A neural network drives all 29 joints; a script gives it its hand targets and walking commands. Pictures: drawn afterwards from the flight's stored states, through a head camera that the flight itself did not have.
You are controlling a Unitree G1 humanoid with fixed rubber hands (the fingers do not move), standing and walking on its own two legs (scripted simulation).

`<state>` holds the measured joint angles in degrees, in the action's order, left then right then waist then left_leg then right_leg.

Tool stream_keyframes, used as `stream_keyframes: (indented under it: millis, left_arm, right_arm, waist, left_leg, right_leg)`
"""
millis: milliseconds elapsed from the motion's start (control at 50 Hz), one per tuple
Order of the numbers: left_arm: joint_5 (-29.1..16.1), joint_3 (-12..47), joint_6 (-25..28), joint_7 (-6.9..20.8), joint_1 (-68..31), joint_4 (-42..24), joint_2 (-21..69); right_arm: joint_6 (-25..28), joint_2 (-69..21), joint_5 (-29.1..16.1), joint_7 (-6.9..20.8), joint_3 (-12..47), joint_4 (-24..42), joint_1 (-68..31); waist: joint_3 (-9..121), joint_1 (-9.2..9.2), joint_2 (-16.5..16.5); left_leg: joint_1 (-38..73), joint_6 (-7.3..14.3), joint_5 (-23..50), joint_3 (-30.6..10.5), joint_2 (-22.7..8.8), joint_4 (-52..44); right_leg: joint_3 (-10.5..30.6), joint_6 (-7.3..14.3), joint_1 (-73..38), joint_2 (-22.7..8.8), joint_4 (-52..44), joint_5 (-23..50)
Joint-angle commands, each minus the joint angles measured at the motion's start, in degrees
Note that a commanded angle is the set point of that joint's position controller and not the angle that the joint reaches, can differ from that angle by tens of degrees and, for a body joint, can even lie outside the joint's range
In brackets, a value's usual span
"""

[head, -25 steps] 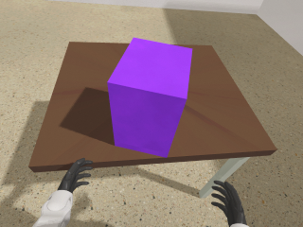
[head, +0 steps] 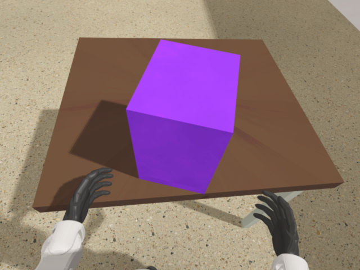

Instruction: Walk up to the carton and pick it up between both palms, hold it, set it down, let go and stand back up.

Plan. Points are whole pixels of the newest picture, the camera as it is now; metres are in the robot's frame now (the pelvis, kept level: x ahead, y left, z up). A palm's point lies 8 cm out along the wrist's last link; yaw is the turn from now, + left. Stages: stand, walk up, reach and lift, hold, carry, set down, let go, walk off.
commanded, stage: reach and lift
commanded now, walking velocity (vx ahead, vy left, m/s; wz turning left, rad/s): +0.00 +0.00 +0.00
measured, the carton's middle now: (184, 123) +0.43 +0.02 +0.05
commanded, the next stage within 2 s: none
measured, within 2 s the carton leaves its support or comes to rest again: neither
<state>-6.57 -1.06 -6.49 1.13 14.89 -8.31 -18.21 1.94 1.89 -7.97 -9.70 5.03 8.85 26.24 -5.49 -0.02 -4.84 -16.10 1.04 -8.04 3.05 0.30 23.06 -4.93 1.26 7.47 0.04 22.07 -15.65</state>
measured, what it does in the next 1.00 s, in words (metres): stands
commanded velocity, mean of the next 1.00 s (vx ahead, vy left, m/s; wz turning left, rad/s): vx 0.00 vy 0.00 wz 0.00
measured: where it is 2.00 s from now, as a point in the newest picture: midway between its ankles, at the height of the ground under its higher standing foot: outside the picture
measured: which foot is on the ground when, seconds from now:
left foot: down 0.00-1.00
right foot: down 0.00-1.00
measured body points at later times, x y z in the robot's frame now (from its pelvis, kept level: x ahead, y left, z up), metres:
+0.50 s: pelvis +0.00 -0.01 +0.00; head +0.03 +0.01 +0.45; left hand +0.25 +0.21 +0.04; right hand +0.26 -0.18 +0.08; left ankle +0.04 +0.10 -0.74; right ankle -0.04 -0.10 -0.74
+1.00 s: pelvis +0.00 -0.01 +0.00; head +0.03 +0.01 +0.45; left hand +0.33 +0.19 +0.12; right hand +0.34 -0.17 +0.13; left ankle +0.04 +0.10 -0.74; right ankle -0.04 -0.10 -0.74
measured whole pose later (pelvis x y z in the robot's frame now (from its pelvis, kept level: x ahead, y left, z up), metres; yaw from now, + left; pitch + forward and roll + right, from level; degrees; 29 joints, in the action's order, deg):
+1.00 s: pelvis +0.00 -0.01 +0.00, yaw +0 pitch +1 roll +0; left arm -12.8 -1.5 -34.4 1.5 -13.0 -9.5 -21.7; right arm -24.9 5.9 -12.4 -17.7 -0.6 5.2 -15.4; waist -2.8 0.0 -3.2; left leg -14.7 1.0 -6.5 3.0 0.3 20.6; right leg -4.9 1.3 7.4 0.1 22.4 -15.6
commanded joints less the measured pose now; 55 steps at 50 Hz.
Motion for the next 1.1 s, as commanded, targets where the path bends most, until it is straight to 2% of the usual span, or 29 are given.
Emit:
stream_keyframes:
  millis: [0,60,100,140,180,200,260,320,340,360,380,440,480,560,580,600,680,700,740,780,800,820,860,900,940,980,1020,1040,1080]
  left_arm:
    - [-11.45,0.05,3.21,1.38,-2.21,-19.83,-9.00]
    - [-11.88,-1.59,2.43,2.02,-1.82,-18.89,-10.52]
    - [-11.14,-2.85,1.78,2.18,-4.36,-18.35,-11.57]
    - [-11.71,-2.79,0.80,2.18,-6.55,-21.04,-11.19]
    - [-11.36,-4.41,-1.26,2.01,-11.18,-19.02,-11.22]
    - [-11.53,-4.33,-2.44,1.82,-11.40,-20.03,-11.27]
    - [-12.80,-4.85,-3.45,0.95,-18.52,-23.24,-13.02]
    - [-13.02,-5.67,-6.07,0.86,-20.70,-19.49,-13.39]
    - [-13.26,-6.71,-6.32,0.42,-24.54,-21.57,-14.94]
    - [-14.45,-4.67,-6.65,0.67,-25.06,-20.61,-13.43]
    - [-15.02,-4.70,-6.46,0.03,-27.70,-22.60,-14.14]
    - [-16.34,-4.58,-7.95,-0.38,-30.64,-21.78,-14.48]
    - [-15.25,-5.76,-9.78,-0.85,-36.63,-21.76,-14.79]
    - [-13.55,-7.55,-14.56,-0.47,-38.76,-16.35,-13.84]
    - [-14.41,-7.17,-15.62,-0.02,-39.82,-16.03,-14.15]
    - [-13.03,-7.69,-17.02,0.12,-38.33,-14.98,-13.21]
    - [-11.31,-10.18,-20.57,0.67,-45.91,-12.34,-15.39]
    - [-12.00,-10.46,-21.12,0.75,-45.27,-11.27,-13.76]
    - [-11.53,-9.67,-22.41,0.81,-50.64,-8.50,-15.26]
    - [-10.81,-11.36,-23.13,0.82,-51.04,-8.60,-14.57]
    - [-11.32,-10.52,-23.18,0.78,-54.30,-8.60,-15.58]
    - [-11.72,-11.62,-23.89,0.38,-56.44,-9.77,-16.76]
    - [-11.39,-12.54,-24.80,0.13,-57.83,-12.24,-17.23]
    - [-11.69,-12.22,-25.18,-0.02,-56.85,-8.15,-15.96]
    - [-11.12,-12.19,-26.43,0.53,-57.12,-7.78,-15.94]
    - [-9.83,-12.76,-27.80,1.01,-61.63,-3.26,-17.04]
    - [-11.37,-12.41,-27.42,0.80,-62.78,-3.85,-17.70]
    - [-11.05,-11.73,-27.74,0.93,-65.55,-1.24,-17.86]
    - [-11.06,-11.43,-28.30,0.38,-66.22,-4.71,-16.69]
  right_arm:
    - [5.20,4.12,-4.24,-2.91,-2.56,22.76,-5.22]
    - [4.03,3.60,-3.47,-3.36,-1.53,21.87,-4.59]
    - [1.36,5.28,-2.30,-3.87,-2.18,20.23,-5.64]
    - [0.31,5.05,-3.41,-4.35,-1.79,20.79,-9.19]
    - [-1.82,4.24,-5.08,-4.51,-1.25,19.83,-13.31]
    - [-2.65,4.86,-5.10,-4.21,-2.25,19.96,-13.25]
    - [-6.74,5.09,-4.89,-4.46,-3.29,19.97,-16.93]
    - [-9.24,5.48,-4.34,-5.37,-3.74,18.82,-20.77]
    - [-10.39,4.69,-6.28,-5.27,-1.58,18.12,-25.06]
    - [-11.13,4.94,-4.89,-5.61,-4.06,19.01,-26.13]
    - [-11.46,5.34,-4.16,-5.56,-5.40,18.56,-27.69]
    - [-13.69,6.47,-4.68,-5.85,-6.47,18.36,-29.93]
    - [-15.65,6.31,-5.73,-5.91,-6.84,14.22,-35.37]
    - [-18.21,7.59,-6.36,-6.73,-6.84,11.54,-40.38]
    - [-19.23,6.77,-6.57,-7.08,-7.67,13.95,-41.34]
    - [-19.78,7.24,-8.35,-7.24,-4.83,11.95,-39.71]
    - [-21.78,9.39,-7.59,-7.73,-8.18,10.08,-47.83]
    - [-22.50,9.01,-8.28,-8.25,-7.38,9.02,-48.41]
    - [-23.40,9.04,-8.55,-7.91,-8.27,6.88,-53.16]
    - [-23.74,8.74,-8.40,-8.75,-7.99,7.89,-54.92]
    - [-23.98,9.92,-7.83,-9.07,-10.45,5.82,-55.85]
    - [-24.67,10.76,-8.09,-9.16,-10.73,6.11,-58.05]
    - [-24.37,10.91,-9.97,-9.12,-7.89,8.77,-60.43]
    - [-25.15,11.24,-9.64,-9.36,-9.41,5.85,-61.25]
    - [-25.72,11.08,-10.20,-10.07,-8.62,4.44,-62.25]
    - [-27.38,10.95,-9.59,-10.31,-8.30,-1.41,-65.48]
    - [-27.18,12.53,-9.31,-10.49,-11.16,2.13,-67.17]
    - [-28.02,11.49,-10.86,-10.18,-8.80,-3.57,-69.11]
    - [-27.75,11.91,-11.21,-10.15,-9.00,-0.12,-71.68]
  waist:
    - [25.71,-1.34,10.27]
    - [22.59,-1.21,8.38]
    - [21.43,-0.60,8.15]
    - [23.88,-0.91,9.14]
    - [23.15,-1.09,9.87]
    - [21.69,-1.16,10.74]
    - [21.85,0.58,9.96]
    - [19.68,0.68,7.83]
    - [21.08,-0.29,9.92]
    - [21.20,1.70,8.07]
    - [22.12,2.24,9.73]
    - [23.17,2.66,8.20]
    - [24.76,2.76,10.98]
    - [23.23,2.16,10.01]
    - [24.55,3.24,7.51]
    - [24.18,2.15,8.97]
    - [25.73,2.17,8.94]
    - [24.50,2.36,6.73]
    - [24.82,3.18,9.33]
    - [25.84,2.82,7.11]
    - [27.56,4.69,7.25]
    - [27.99,4.24,6.12]
    - [31.87,3.35,8.47]
    - [29.34,3.77,4.73]
    - [30.44,4.08,6.58]
    - [28.73,5.30,6.28]
    - [30.48,6.17,3.98]
    - [29.36,6.22,6.84]
    - [32.60,6.38,7.32]
  left_leg:
    - [30.13,-3.44,20.15,-3.71,-2.50,-0.51]
    - [28.13,-2.63,21.97,-3.81,-2.30,-0.72]
    - [26.44,-2.07,17.08,-2.74,-2.43,-2.15]
    - [26.95,-2.58,19.10,-3.33,-2.54,-1.86]
    - [29.04,-2.27,14.56,-3.98,-3.17,-2.89]
    - [27.97,-2.40,17.53,-3.42,-3.08,-2.43]
    - [26.66,-2.13,10.56,-2.98,-2.82,-3.58]
    - [24.25,-1.25,8.74,-2.84,-2.73,-4.06]
    - [24.37,-1.38,8.78,-2.56,-2.29,-4.15]
    - [22.97,-0.80,6.42,-2.72,-2.39,-4.54]
    - [24.08,-1.33,6.35,-2.66,-2.58,-4.25]
    - [22.51,-0.85,4.82,-3.11,-3.07,-4.56]
    - [24.47,-1.11,3.94,-3.14,-3.10,-4.64]
    - [23.99,-1.19,7.71,-3.05,-3.10,-4.63]
    - [24.16,-0.58,9.40,-2.86,-3.03,-4.40]
    - [24.95,-1.07,11.60,-3.29,-2.74,-3.98]
    - [26.24,-1.17,11.03,-3.56,-3.21,-4.26]
    - [24.60,-1.44,12.90,-3.28,-2.79,-4.12]
    - [24.58,-1.24,8.92,-3.46,-3.45,-4.46]
    - [22.11,-0.41,9.96,-3.24,-2.34,-4.48]
    - [22.40,-0.93,9.32,-3.03,-2.24,-3.87]
    - [22.36,-0.54,8.76,-2.98,-2.53,-4.04]
    - [23.24,-1.07,14.71,-2.96,-1.93,-2.41]
    - [22.48,-0.78,12.78,-3.06,-2.06,-3.37]
    - [22.45,-0.95,15.23,-2.41,-1.94,-2.69]
    - [22.95,-0.59,12.78,-2.23,-1.94,-3.27]
    - [23.63,-1.03,13.48,-2.98,-2.60,-3.17]
    - [22.71,-0.95,12.32,-2.77,-2.37,-3.23]
    - [23.94,-0.79,14.12,-2.93,-1.97,-2.56]
  right_leg:
    - [7.24,-1.54,8.25,-0.82,-6.70,21.43]
    - [7.78,-2.88,7.38,-1.94,-5.90,27.57]
    - [7.62,-2.89,6.20,-1.93,-6.12,23.54]
    - [7.86,-3.24,5.29,-2.23,-5.46,27.13]
    - [8.29,-2.30,7.77,-2.17,-6.89,20.04]
    - [8.62,-1.81,6.93,-2.04,-6.57,21.80]
    - [9.17,-2.38,7.99,-2.63,-6.44,16.02]
    - [9.10,-2.78,6.42,-2.30,-5.96,16.88]
    - [9.81,-2.85,6.58,-2.76,-5.82,16.20]
    - [9.15,-2.52,8.27,-2.28,-5.76,12.47]
    - [9.69,-2.41,8.20,-2.65,-5.66,13.69]
    - [9.73,-2.83,6.84,-3.17,-5.01,13.72]
    - [9.90,-2.66,8.35,-2.96,-5.08,11.64]
    - [9.55,-2.80,7.47,-2.26,-5.10,16.15]
    - [9.59,-3.33,5.47,-2.26,-4.94,19.89]
    - [9.37,-3.94,4.89,-2.81,-4.35,23.23]
    - [8.32,-3.45,4.87,-1.19,-5.08,21.04]
    - [8.39,-4.22,3.14,-1.53,-4.33,24.35]
    - [8.48,-3.50,4.60,-2.01,-4.96,19.42]
    - [8.88,-5.07,1.59,-2.09,-3.90,24.96]
    - [8.45,-4.86,1.14,-1.78,-3.57,24.86]
    - [8.26,-4.90,2.30,-1.16,-3.78,22.75]
    - [8.38,-5.49,0.09,-1.32,-1.94,31.25]
    - [8.06,-6.51,-0.28,-1.60,-2.29,31.85]
    - [8.54,-6.48,-2.41,-1.76,-2.28,36.33]
    - [8.12,-6.39,-0.84,-1.61,-3.10,33.69]
    - [7.95,-6.49,-1.18,-1.18,-3.08,34.23]
    - [8.30,-6.02,-1.49,-1.85,-3.43,32.17]
    - [8.45,-5.77,0.27,-1.43,-3.18,32.32]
